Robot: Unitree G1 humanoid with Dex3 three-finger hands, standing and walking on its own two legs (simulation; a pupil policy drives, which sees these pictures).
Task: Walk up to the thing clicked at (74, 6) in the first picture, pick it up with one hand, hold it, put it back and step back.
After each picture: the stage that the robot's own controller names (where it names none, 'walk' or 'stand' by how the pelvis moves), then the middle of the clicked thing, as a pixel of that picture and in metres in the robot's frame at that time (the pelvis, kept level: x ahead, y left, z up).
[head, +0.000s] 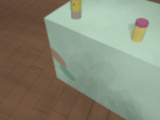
stand; out of the picture +0.96 +0.08 +0.03
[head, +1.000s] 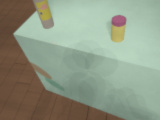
walk; (42, 6) +0.81 +0.27 +0.05
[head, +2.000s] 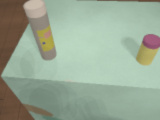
rise first; (42, 33) +0.53 +0.20 +0.08
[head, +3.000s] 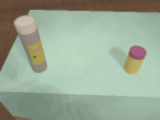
stand; (33, 47) +0.50 +0.23 +0.04
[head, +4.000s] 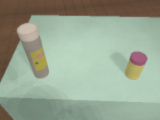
stand; (35, 53) +0.49 +0.22 +0.03
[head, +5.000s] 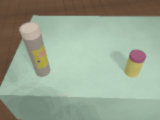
stand; (37, 52) +0.50 +0.22 +0.03
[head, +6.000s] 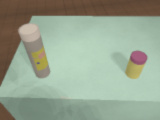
stand; (36, 53) +0.49 +0.22 +0.03
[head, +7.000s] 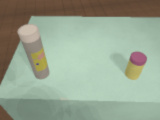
stand; (36, 54) +0.49 +0.22 +0.03
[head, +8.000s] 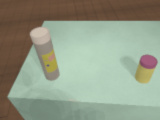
rise first; (46, 56) +0.49 +0.21 +0.03
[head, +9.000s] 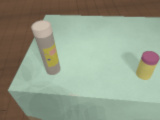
go down; (48, 50) +0.50 +0.20 +0.03
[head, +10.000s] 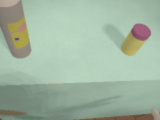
go down; (13, 25) +0.49 +0.20 +0.09
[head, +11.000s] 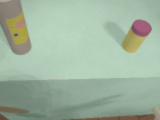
close in; (12, 21) +0.50 +0.20 +0.10
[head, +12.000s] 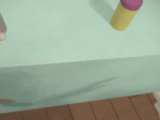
close; out of the picture +0.53 +0.22 +0.14
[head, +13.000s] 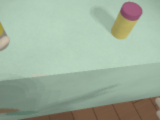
lift; out of the picture +0.50 +0.22 +0.13
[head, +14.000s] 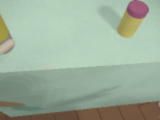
lift; out of the picture +0.48 +0.23 +0.14
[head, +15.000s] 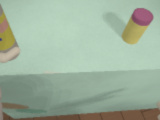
lift; out of the picture +0.46 +0.22 +0.13
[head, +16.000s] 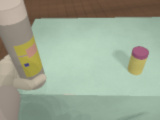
lift; (23, 50) +0.33 +0.18 +0.22
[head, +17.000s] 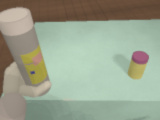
hold; (29, 58) +0.32 +0.16 +0.20
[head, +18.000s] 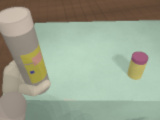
crouch; (28, 58) +0.32 +0.16 +0.20
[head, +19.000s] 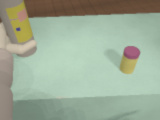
crouch; (14, 17) +0.45 +0.19 +0.24
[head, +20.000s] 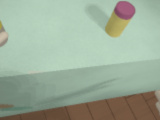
lower; out of the picture +0.52 +0.22 +0.11
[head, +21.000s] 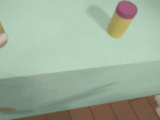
lower; out of the picture +0.51 +0.22 +0.13
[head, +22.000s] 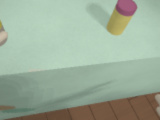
lower; out of the picture +0.52 +0.22 +0.13
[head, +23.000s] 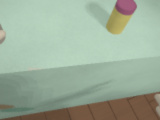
lower; out of the picture +0.52 +0.22 +0.13
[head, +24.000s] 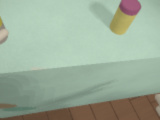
rest; out of the picture +0.52 +0.22 +0.13
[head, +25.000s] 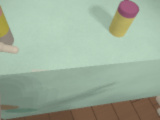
withdraw; out of the picture +0.51 +0.21 +0.13
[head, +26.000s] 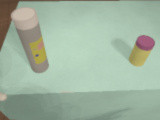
sink last; (33, 44) +0.47 +0.18 +0.08
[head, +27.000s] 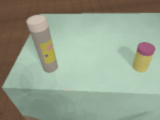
stand; (44, 46) +0.51 +0.21 +0.08
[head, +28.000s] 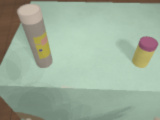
stand; (38, 40) +0.49 +0.20 +0.09
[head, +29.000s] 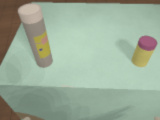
stand; (38, 39) +0.50 +0.20 +0.09
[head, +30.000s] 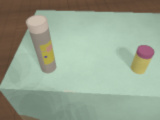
stand; (43, 47) +0.50 +0.19 +0.05
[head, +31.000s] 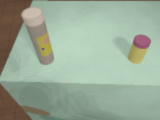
walk; (40, 39) +0.52 +0.20 +0.04
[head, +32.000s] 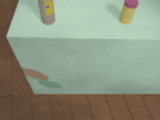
walk; out of the picture +0.73 +0.20 +0.05
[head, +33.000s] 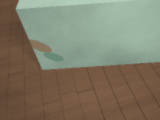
walk; out of the picture +1.06 +0.33 +0.05
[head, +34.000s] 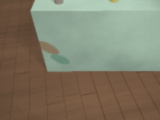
stand; out of the picture +1.12 +0.23 +0.03
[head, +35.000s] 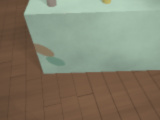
stand; out of the picture +1.11 +0.26 +0.03
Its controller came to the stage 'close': yes
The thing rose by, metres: 0.21
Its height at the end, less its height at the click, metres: +0.00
